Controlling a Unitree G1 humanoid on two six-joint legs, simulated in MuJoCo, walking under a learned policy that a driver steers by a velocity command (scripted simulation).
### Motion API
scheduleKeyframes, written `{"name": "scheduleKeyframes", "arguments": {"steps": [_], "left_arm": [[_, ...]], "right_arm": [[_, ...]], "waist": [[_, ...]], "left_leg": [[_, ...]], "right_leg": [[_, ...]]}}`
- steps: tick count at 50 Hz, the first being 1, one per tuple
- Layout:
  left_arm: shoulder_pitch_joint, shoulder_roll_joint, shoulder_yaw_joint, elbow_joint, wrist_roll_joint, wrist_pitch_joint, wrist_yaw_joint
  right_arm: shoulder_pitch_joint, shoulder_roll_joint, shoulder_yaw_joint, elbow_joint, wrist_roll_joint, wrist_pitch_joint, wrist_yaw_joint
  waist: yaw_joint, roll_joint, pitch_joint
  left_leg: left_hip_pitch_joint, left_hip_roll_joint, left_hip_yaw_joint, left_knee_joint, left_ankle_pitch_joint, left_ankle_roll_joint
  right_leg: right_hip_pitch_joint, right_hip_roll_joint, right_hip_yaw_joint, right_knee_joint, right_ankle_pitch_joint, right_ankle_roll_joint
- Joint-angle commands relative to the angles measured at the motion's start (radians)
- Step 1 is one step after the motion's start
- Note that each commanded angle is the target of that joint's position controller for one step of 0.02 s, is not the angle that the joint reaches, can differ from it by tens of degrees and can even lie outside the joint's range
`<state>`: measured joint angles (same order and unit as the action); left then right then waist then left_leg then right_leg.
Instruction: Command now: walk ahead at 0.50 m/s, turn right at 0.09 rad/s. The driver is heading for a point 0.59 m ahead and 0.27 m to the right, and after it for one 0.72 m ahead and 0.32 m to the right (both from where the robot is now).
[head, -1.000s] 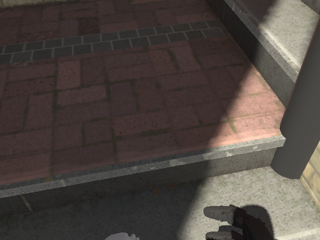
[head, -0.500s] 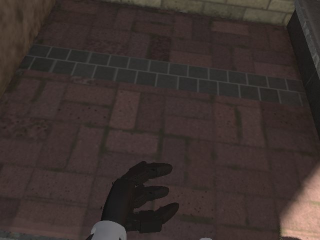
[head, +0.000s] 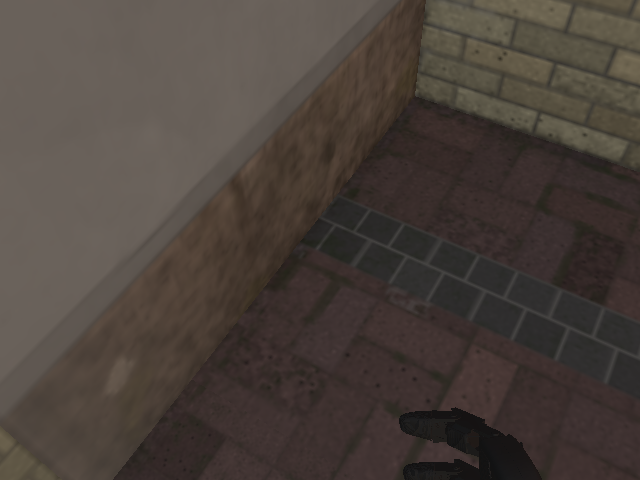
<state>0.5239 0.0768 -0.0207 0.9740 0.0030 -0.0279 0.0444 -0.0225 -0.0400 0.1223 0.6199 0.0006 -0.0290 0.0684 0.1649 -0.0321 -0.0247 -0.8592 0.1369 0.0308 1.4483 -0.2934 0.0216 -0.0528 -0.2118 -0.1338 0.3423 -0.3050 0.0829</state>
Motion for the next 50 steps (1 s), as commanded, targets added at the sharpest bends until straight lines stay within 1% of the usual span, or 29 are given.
{"name": "scheduleKeyframes", "arguments": {"steps": [1, 2, 3, 4, 5, 6, 7, 9, 11, 13, 14, 16, 17, 18, 19, 20, 21, 23, 24, 26, 30, 34, 39, 40, 41, 42, 43, 45, 50], "left_arm": [[0.083, 0.338, 0.064, -0.041, 0.014, 0.004, 0.005], [0.005, 0.395, 0.089, -0.074, -0.015, -0.013, 0.003], [-0.124, 0.361, 0.085, -0.118, -0.034, -0.041, -0.006], [-0.197, 0.167, 0.059, -0.149, 0.005, -0.081, -0.035], [-0.164, 0.077, 0.053, -0.162, -0.039, -0.136, -0.059], [-0.266, 0.141, 0.077, -0.195, -0.078, -0.142, -0.07], [-0.426, 0.099, 0.06, -0.302, -0.1, -0.117, -0.069], [-0.539, -0.039, -0.007, -0.403, -0.103, -0.052, -0.055], [-0.549, -0.082, -0.059, -0.506, -0.061, -0.042, -0.074], [-0.41, 0.006, -0.076, -0.578, -0.014, -0.022, -0.118], [-0.32, 0.093, -0.045, -0.539, 0.013, -0.026, -0.114], [-0.042, 0.236, 0.043, -0.391, 0.054, -0.008, -0.076], [0.051, 0.299, 0.079, -0.346, 0.066, 0.008, -0.072], [0.07, 0.397, 0.111, -0.314, 0.06, 0.028, -0.071], [-0.049, 0.547, 0.127, -0.327, 0.027, 0.04, -0.042], [-0.062, 0.402, 0.074, -0.334, 0.024, 0.023, -0.057], [-0.058, 0.359, 0.066, -0.304, 0.0, 0.005, -0.079], [-0.103, 0.284, 0.065, -0.232, -0.012, -0.027, -0.098], [-0.199, 0.249, 0.058, -0.25, -0.001, -0.037, -0.105], [-0.382, 0.173, 0.038, -0.32, -0.013, -0.064, -0.109], [-0.275, 0.305, 0.087, -0.304, -0.054, -0.068, -0.042], [-0.112, 0.325, 0.107, -0.265, -0.046, -0.066, -0.034], [-0.171, 0.316, 0.119, -0.308, -0.046, -0.073, -0.065], [-0.159, 0.239, 0.094, -0.327, -0.026, -0.071, -0.076], [0.021, 0.132, 0.066, -0.318, -0.002, -0.074, -0.073], [0.101, 0.202, 0.071, -0.337, -0.055, -0.068, -0.056], [-0.005, 0.297, 0.092, -0.346, -0.062, -0.065, -0.042], [-0.219, 0.328, 0.095, -0.409, -0.015, -0.056, -0.03], [-0.327, 0.216, 0.078, -0.491, -0.037, -0.052, -0.039]], "right_arm": [[-0.002, -0.253, -0.113, -0.121, 0.008, -0.086, 0.004], [0.1, -0.299, -0.15, -0.04, 0.004, -0.05, -0.027], [0.255, -0.322, -0.172, 0.04, -0.011, -0.019, -0.058], [0.42, -0.395, -0.178, 0.139, -0.052, 0.017, -0.074], [0.61, -0.391, -0.185, 0.166, -0.104, 0.028, -0.078], [0.69, -0.359, -0.193, 0.218, -0.106, 0.033, -0.062], [0.612, -0.321, -0.194, 0.247, -0.086, 0.032, -0.049], [0.455, -0.205, -0.173, 0.281, -0.075, 0.008, -0.064], [0.389, -0.187, -0.17, 0.327, -0.063, -0.021, -0.07], [0.032, -0.259, -0.148, 0.274, -0.014, -0.022, -0.095], [-0.102, -0.306, -0.147, 0.232, -0.054, -0.018, -0.108], [0.072, -0.583, -0.222, 0.219, -0.025, -0.059, -0.109], [0.107, -0.614, -0.231, 0.214, 0.012, -0.05, -0.105], [0.148, -0.551, -0.215, 0.185, 0.031, -0.053, -0.11], [0.303, -0.397, -0.181, 0.144, -0.023, -0.08, -0.059], [0.332, -0.41, -0.205, 0.203, -0.01, -0.11, -0.015], [0.187, -0.362, -0.195, 0.109, -0.002, -0.106, -0.014], [0.058, -0.177, -0.122, -0.019, -0.04, -0.098, -0.065], [0.151, -0.217, -0.12, -0.008, -0.014, -0.087, -0.08], [0.245, -0.269, -0.139, -0.001, 0.014, -0.073, -0.1], [0.077, -0.291, -0.153, -0.084, -0.066, -0.088, -0.132], [-0.071, -0.279, -0.154, -0.103, 0.014, -0.094, -0.093], [0.212, -0.412, -0.235, 0.004, -0.004, -0.089, -0.098], [0.318, -0.408, -0.229, 0.023, -0.018, -0.092, -0.099], [0.373, -0.446, -0.231, 0.025, -0.052, -0.088, -0.098], [0.413, -0.456, -0.241, 0.045, -0.055, -0.087, -0.085], [0.347, -0.384, -0.233, 0.02, -0.035, -0.082, -0.095], [0.287, -0.371, -0.223, 0.031, -0.017, -0.076, -0.108], [0.372, -0.326, -0.225, 0.164, -0.015, -0.077, -0.105]], "waist": [[-0.157, -0.138, -0.187], [-0.179, -0.163, -0.154], [-0.256, -0.139, -0.108], [-0.286, 0.222, -0.11], [-0.352, 0.327, -0.326], [-0.416, 0.221, -0.401], [-0.392, 0.314, -0.31], [-0.27, 0.319, -0.126], [-0.158, 0.221, -0.002], [0.099, 0.23, 0.074], [0.171, 0.151, -0.02], [0.201, 0.275, -0.213], [0.251, 0.235, -0.272], [0.226, 0.023, -0.245], [0.013, -0.649, -0.381], [0.009, -0.416, -0.402], [0.008, -0.27, -0.227], [-0.084, -0.081, 0.062], [-0.161, -0.032, 0.112], [-0.266, -0.013, 0.097], [-0.203, 0.06, 0.049], [-0.101, -0.074, 0.024], [-0.218, -0.16, -0.128], [-0.259, -0.109, -0.246], [-0.176, 0.173, -0.362], [-0.157, 0.479, -0.408], [-0.186, 0.316, -0.269], [-0.211, 0.099, -0.08], [-0.196, 0.137, 0.028]], "left_leg": [[0.586, -0.132, 0.09, -0.976, 0.187, -0.038], [0.715, -0.111, 0.03, -1.215, 0.361, -0.06], [0.94, -0.01, -0.053, -1.356, 0.574, -0.057], [1.488, 0.135, -0.106, -1.025, 1.48, -0.036], [1.715, 0.386, -0.195, -0.74, 2.046, 0.15], [1.674, 0.412, -0.212, -0.853, 1.747, 0.224], [1.688, 0.343, -0.188, -0.938, 1.291, 0.208], [1.381, 0.335, -0.128, -1.045, 1.025, 0.159], [1.186, 0.298, -0.093, -1.172, 0.835, 0.109], [0.739, 0.201, 0.167, -1.357, 0.8, 0.016], [0.396, 0.053, 0.32, -1.363, 1.234, 0.022], [0.504, 0.176, 0.2, -1.151, 2.036, 0.14], [0.671, 0.17, 0.165, -0.857, 2.105, 0.114], [0.538, 0.124, 0.049, -0.48, 1.321, 0.049], [0.303, -0.201, 0.013, 0.153, -0.002, -0.021], [0.239, -0.211, -0.21, 0.508, -0.035, 0.012], [0.087, -0.204, -0.15, 0.657, -0.087, 0.037], [-0.166, -0.169, -0.103, 0.677, -0.145, 0.066], [-0.11, -0.133, -0.085, 0.535, -0.143, 0.069], [0.052, -0.091, -0.095, 0.19, -0.086, 0.065], [0.25, -0.103, -0.002, -0.397, 0.27, -0.018], [0.357, -0.143, 0.001, -0.85, 0.394, -0.072], [0.636, -0.142, -0.038, -1.008, 0.305, -0.012], [0.883, -0.039, -0.111, -0.959, 0.275, 0.042], [1.178, 0.191, -0.378, -0.832, 0.409, 0.15], [1.246, 0.355, -0.834, -1.078, -0.015, 0.299], [1.117, 0.309, -0.806, -1.17, -0.26, 0.269], [0.848, 0.239, -0.522, -1.205, -0.091, 0.207], [0.819, 0.141, -0.194, -1.257, 0.157, 0.15]], "right_leg": [[0.178, -0.005, 0.182, 0.232, 1.344, -0.157], [0.147, -0.016, 0.252, 0.293, 1.147, -0.157], [-0.074, 0.069, 0.249, 0.501, 0.816, -0.134], [-0.798, 0.235, 0.169, 1.063, -0.322, -0.116], [-1.161, 0.316, 0.396, 1.552, -0.477, -0.128], [-1.275, 0.293, 0.39, 1.798, -0.403, -0.13], [-1.484, 0.242, 0.301, 1.89, -0.401, -0.131], [-1.556, 0.167, 0.274, 2.152, -0.342, -0.109], [-1.561, 0.136, 0.273, 2.075, -0.359, -0.121], [-1.17, 0.042, 0.25, 1.37, -0.432, -0.159], [-0.597, 0.196, 0.054, 1.171, -0.227, -0.172], [-0.164, 0.35, -0.065, 1.118, -0.233, -0.134], [-0.137, 0.374, 0.013, 0.898, -0.138, -0.173], [0.002, 0.338, 0.325, 0.526, 0.024, -0.256], [0.104, 0.034, 1.021, 0.158, 0.237, -0.485], [0.023, 0.015, 1.107, 0.084, 0.195, -0.485], [-0.113, 0.018, 0.986, 0.089, 0.089, -0.423], [-0.267, 0.106, 0.708, 0.159, 0.073, -0.292], [-0.381, 0.122, 0.595, 0.149, 0.141, -0.275], [-0.533, 0.169, 0.496, 0.059, 0.183, -0.267], [-0.508, 0.226, 0.354, -0.081, 0.376, -0.272], [-0.259, 0.172, 0.418, -0.155, 0.231, -0.276], [0.057, 0.158, 0.481, 0.252, 0.729, -0.223], [-0.059, 0.193, 0.465, 0.479, 0.534, -0.194], [-0.327, 0.281, 0.41, 0.748, -0.163, -0.157], [-0.598, 0.315, 0.358, 0.996, -0.329, -0.124], [-0.689, 0.234, 0.364, 1.084, -0.195, -0.103], [-0.675, 0.165, 0.274, 1.11, -0.032, -0.087], [-0.783, 0.108, 0.274, 0.961, 0.02, -0.105]]}}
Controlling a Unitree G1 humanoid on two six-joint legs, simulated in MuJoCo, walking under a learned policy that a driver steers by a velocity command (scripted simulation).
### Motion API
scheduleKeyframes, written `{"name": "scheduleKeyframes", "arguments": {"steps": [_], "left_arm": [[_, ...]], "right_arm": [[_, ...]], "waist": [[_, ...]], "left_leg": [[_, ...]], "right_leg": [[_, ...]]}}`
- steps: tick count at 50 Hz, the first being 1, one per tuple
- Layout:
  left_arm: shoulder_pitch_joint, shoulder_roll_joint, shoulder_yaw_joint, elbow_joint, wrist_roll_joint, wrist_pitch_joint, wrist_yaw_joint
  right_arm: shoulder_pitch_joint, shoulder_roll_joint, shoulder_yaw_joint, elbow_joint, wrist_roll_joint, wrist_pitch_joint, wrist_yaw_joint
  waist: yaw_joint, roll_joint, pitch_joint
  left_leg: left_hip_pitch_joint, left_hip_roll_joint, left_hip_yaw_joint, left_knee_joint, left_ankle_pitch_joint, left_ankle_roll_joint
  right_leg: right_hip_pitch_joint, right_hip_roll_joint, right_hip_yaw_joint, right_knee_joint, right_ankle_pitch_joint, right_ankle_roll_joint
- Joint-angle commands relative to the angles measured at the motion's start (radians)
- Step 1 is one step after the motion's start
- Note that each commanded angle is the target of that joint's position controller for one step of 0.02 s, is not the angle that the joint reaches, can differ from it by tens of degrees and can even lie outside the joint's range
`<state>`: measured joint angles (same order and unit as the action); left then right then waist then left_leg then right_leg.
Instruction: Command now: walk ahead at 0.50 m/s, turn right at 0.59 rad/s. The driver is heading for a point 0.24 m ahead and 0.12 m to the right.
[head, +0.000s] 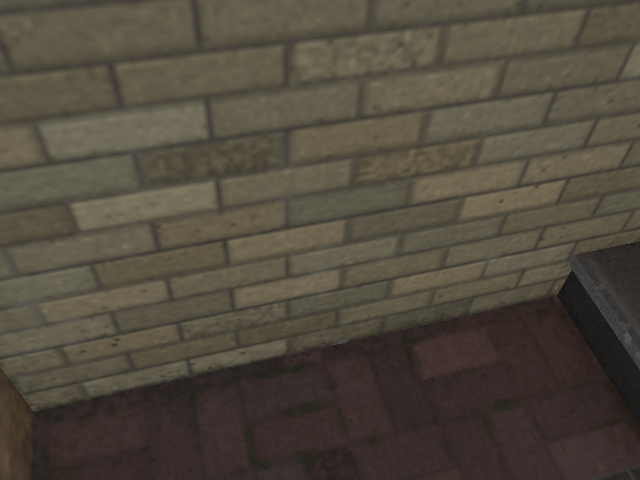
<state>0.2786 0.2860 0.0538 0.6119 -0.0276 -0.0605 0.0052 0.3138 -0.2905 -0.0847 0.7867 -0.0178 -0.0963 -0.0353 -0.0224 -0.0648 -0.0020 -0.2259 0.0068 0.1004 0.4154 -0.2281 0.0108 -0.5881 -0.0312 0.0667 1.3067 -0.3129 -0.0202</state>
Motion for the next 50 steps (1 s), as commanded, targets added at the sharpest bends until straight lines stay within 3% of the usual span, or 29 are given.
{"name": "scheduleKeyframes", "arguments": {"steps": [1, 2, 4, 5, 6, 8, 10, 12, 13, 14, 15, 16, 17, 18, 19, 20, 21, 24, 26, 29, 31, 32, 33, 34, 36, 40, 43, 45, 50], "left_arm": [[-0.103, -0.004, -0.001, -0.139, -0.005, -0.018, -0.005], [-0.111, -0.012, -0.003, -0.147, -0.005, -0.013, -0.01], [-0.151, -0.011, 0.001, -0.161, 0.007, -0.006, -0.011], [-0.204, -0.03, -0.004, -0.179, 0.012, -0.003, -0.017], [-0.225, -0.049, -0.007, -0.181, -0.004, -0.004, -0.025], [-0.258, -0.045, -0.003, -0.18, -0.011, 0.002, -0.03], [-0.296, -0.019, 0.01, -0.189, 0.0, 0.001, -0.036], [-0.236, 0.011, 0.026, -0.152, 0.014, -0.019, -0.042], [-0.131, 0.033, 0.039, -0.11, 0.031, -0.024, -0.039], [-0.006, 0.102, 0.057, -0.102, 0.036, -0.044, -0.027], [0.043, 0.183, 0.05, -0.061, 0.088, -0.055, -0.02], [0.074, 0.091, 0.031, -0.042, 0.092, -0.055, -0.019], [0.01, 0.057, 0.025, -0.054, 0.078, -0.048, -0.019], [-0.1, 0.022, 0.013, -0.057, 0.047, -0.045, -0.013], [-0.181, -0.019, -0.003, -0.052, 0.03, -0.048, -0.002], [-0.243, -0.005, -0.001, -0.056, 0.025, -0.042, 0.002], [-0.231, 0.021, 0.012, -0.042, 0.042, -0.034, 0.014], [-0.227, 0.044, 0.022, -0.03, 0.046, -0.013, 0.025], [-0.23, 0.028, 0.018, -0.017, 0.035, 0.002, 0.03], [-0.239, -0.03, -0.001, 0.018, 0.026, 0.023, 0.028], [-0.213, -0.057, -0.012, 0.065, 0.02, 0.02, 0.03], [-0.177, -0.046, -0.008, 0.069, 0.023, 0.019, 0.029], [-0.177, -0.027, 0.0, 0.064, 0.02, 0.027, 0.037], [-0.223, 0.027, 0.013, 0.067, 0.015, 0.032, 0.046], [-0.213, 0.01, 0.012, 0.084, 0.007, 0.04, 0.051], [-0.24, -0.014, 0.009, 0.078, 0.015, 0.019, 0.041], [-0.248, -0.001, 0.011, 0.076, 0.012, 0.008, 0.035], [-0.24, 0.007, 0.009, 0.077, -0.007, -0.007, 0.028], [-0.255, 0.036, 0.014, 0.073, 0.0, -0.003, 0.03]], "right_arm": [[0.056, -0.057, -0.011, 0.019, 0.002, -0.004, -0.002], [0.057, -0.065, -0.011, 0.032, 0.0, -0.001, -0.005], [-0.003, -0.074, -0.006, 0.031, -0.014, 0.009, -0.024], [-0.007, -0.083, -0.007, 0.042, -0.007, 0.011, -0.03], [0.014, -0.085, -0.003, 0.058, -0.005, 0.008, -0.025], [0.022, -0.114, -0.007, 0.05, 0.007, -0.001, -0.016], [0.035, -0.149, -0.021, 0.048, 0.023, 0.003, -0.011], [0.045, -0.135, -0.019, 0.069, 0.042, -0.003, -0.014], [0.057, -0.132, -0.02, 0.069, 0.042, -0.002, -0.015], [0.064, -0.11, -0.014, 0.054, 0.018, -0.009, -0.03], [0.182, 0.06, 0.05, 0.014, -0.027, -0.012, -0.014], [0.285, 0.016, 0.056, 0.095, 0.005, -0.021, 0.008], [0.226, -0.044, 0.044, 0.1, 0.037, -0.018, 0.015], [0.141, -0.031, 0.05, 0.081, 0.025, -0.004, 0.002], [0.078, -0.016, 0.05, 0.082, 0.001, 0.007, -0.017], [0.052, -0.004, 0.053, 0.074, -0.012, 0.022, -0.03], [0.027, -0.005, 0.051, 0.075, -0.029, 0.035, -0.036], [0.029, 0.042, 0.064, 0.084, -0.018, 0.05, -0.031], [-0.01, 0.04, 0.066, 0.092, -0.022, 0.061, -0.023], [-0.07, 0.044, 0.07, 0.111, -0.037, 0.055, -0.012], [-0.144, 0.018, 0.074, 0.089, -0.05, 0.054, -0.013], [-0.172, -0.045, 0.064, 0.095, -0.03, 0.053, -0.019], [-0.214, -0.045, 0.057, 0.12, -0.02, 0.054, -0.019], [-0.219, -0.011, 0.064, 0.127, -0.018, 0.046, -0.012], [-0.211, 0.015, 0.076, 0.166, -0.016, 0.029, -0.002], [-0.226, -0.022, 0.064, 0.214, -0.001, 0.015, 0.0], [-0.237, -0.014, 0.063, 0.241, 0.002, 0.014, 0.0], [-0.25, -0.013, 0.061, 0.255, -0.004, 0.005, 0.007], [-0.264, -0.035, 0.061, 0.277, 0.002, -0.003, 0.018]], "waist": [[-0.007, 0.157, 0.021], [0.005, 0.15, 0.032], [0.028, 0.139, 0.044], [0.022, 0.14, 0.038], [0.024, 0.151, 0.047], [0.011, 0.171, 0.04], [0.007, 0.181, 0.05], [0.067, 0.2, -0.001], [0.115, 0.176, -0.053], [0.178, 0.127, -0.13], [0.074, -0.282, -0.316], [0.093, -0.295, -0.583], [0.087, -0.169, -0.509], [0.041, -0.07, -0.381], [-0.002, -0.007, -0.27], [-0.027, -0.015, -0.208], [-0.03, -0.018, -0.198], [-0.047, -0.03, -0.211], [-0.039, -0.047, -0.169], [-0.048, -0.047, -0.083], [-0.045, 0.004, 0.002], [-0.002, 0.111, 0.031], [0.026, 0.216, 0.045], [-0.009, 0.195, 0.07], [0.003, 0.16, 0.067], [-0.007, 0.096, 0.01], [-0.008, 0.063, -0.038], [-0.005, 0.056, -0.052], [-0.011, 0.046, -0.055]], "left_leg": [[0.184, 0.281, -0.237, -0.225, 0.139, 0.158], [0.171, 0.291, -0.204, -0.226, 0.192, 0.155], [0.078, 0.25, -0.084, -0.193, 0.537, 0.114], [0.039, 0.227, -0.032, -0.187, 0.587, 0.091], [0.001, 0.219, 0.002, -0.188, 0.635, 0.074], [0.036, 0.217, 0.033, -0.197, 0.627, 0.058], [0.117, 0.238, 0.024, -0.174, 0.614, 0.047], [0.129, 0.21, 0.028, -0.054, 0.656, 0.017], [0.102, 0.178, 0.04, 0.074, 0.69, 0.005], [-0.037, 0.105, 0.055, 0.294, 0.545, -0.04], [-0.419, -0.011, 0.01, 0.712, -0.311, -0.101], [-0.393, -0.008, -0.182, 0.909, -0.446, -0.102], [-0.394, 0.052, -0.226, 0.91, -0.386, -0.095], [-0.382, 0.11, -0.219, 0.807, -0.286, -0.095], [-0.311, 0.127, -0.212, 0.659, -0.258, -0.102], [-0.229, 0.118, -0.189, 0.535, -0.27, -0.102], [-0.164, 0.082, -0.158, 0.515, -0.241, -0.111], [-0.043, 0.063, -0.166, 0.385, -0.145, -0.11], [0.013, 0.058, -0.168, 0.337, -0.053, -0.106], [0.094, 0.049, -0.159, 0.198, 0.065, -0.084], [0.092, 0.095, -0.216, 0.057, 0.058, -0.047], [0.047, 0.121, -0.229, 0.022, -0.014, -0.014], [-0.124, 0.086, -0.221, -0.023, -0.222, 0.003], [-0.18, 0.068, -0.215, -0.058, -0.237, -0.01], [-0.155, 0.061, -0.214, -0.07, -0.167, -0.032], [-0.059, 0.049, -0.206, -0.053, -0.05, -0.028], [-0.008, 0.048, -0.205, -0.059, 0.008, -0.02], [0.009, 0.046, -0.204, -0.071, 0.021, -0.03], [0.024, 0.048, -0.199, -0.073, 0.097, -0.019]], "right_leg": [[-0.295, -0.08, 0.081, -0.01, 0.042, 0.0], [-0.319, -0.083, 0.082, -0.03, 0.063, 0.004], [-0.21, -0.059, 0.045, -0.227, 0.179, 0.025], [-0.128, -0.048, 0.003, -0.323, 0.24, 0.031], [-0.044, -0.039, -0.021, -0.407, 0.28, 0.031], [0.073, -0.018, -0.033, -0.523, 0.356, 0.019], [0.1, -0.005, -0.04, -0.618, 0.309, -0.003], [0.239, 0.035, -0.074, -0.743, 0.347, -0.052], [0.385, 0.071, -0.089, -0.784, 0.353, -0.085], [0.617, -0.024, 0.055, -0.808, 0.761, -0.124], [1.037, -0.292, 0.358, -0.72, 1.384, -0.286], [1.046, -0.361, 0.511, -0.817, 1.328, -0.391], [0.922, -0.298, 0.433, -0.845, 1.11, -0.351], [0.754, -0.259, 0.334, -0.859, 0.999, -0.281], [0.573, -0.226, 0.266, -0.883, 0.965, -0.224], [0.441, -0.202, 0.208, -0.905, 0.956, -0.192], [0.367, -0.195, 0.184, -0.917, 0.947, -0.206], [0.277, -0.181, 0.141, -0.959, 0.65, -0.23], [0.195, -0.167, 0.141, -1.007, 0.278, -0.211], [0.115, -0.104, 0.118, -1.013, -0.057, -0.122], [0.073, -0.062, 0.109, -0.977, -0.203, -0.041], [0.109, -0.022, 0.086, -0.933, -0.146, -0.001], [0.258, 0.01, 0.037, -0.929, -0.042, 0.024], [0.306, 0.011, 0.032, -0.89, -0.023, 0.027], [0.336, 0.007, 0.037, -0.894, -0.009, 0.008], [0.359, -0.007, 0.037, -0.908, 0.072, -0.003], [0.384, -0.017, 0.038, -0.911, 0.121, 0.003], [0.402, -0.016, 0.03, -0.92, 0.131, 0.0], [0.431, -0.031, 0.042, -0.917, 0.251, 0.01]]}}
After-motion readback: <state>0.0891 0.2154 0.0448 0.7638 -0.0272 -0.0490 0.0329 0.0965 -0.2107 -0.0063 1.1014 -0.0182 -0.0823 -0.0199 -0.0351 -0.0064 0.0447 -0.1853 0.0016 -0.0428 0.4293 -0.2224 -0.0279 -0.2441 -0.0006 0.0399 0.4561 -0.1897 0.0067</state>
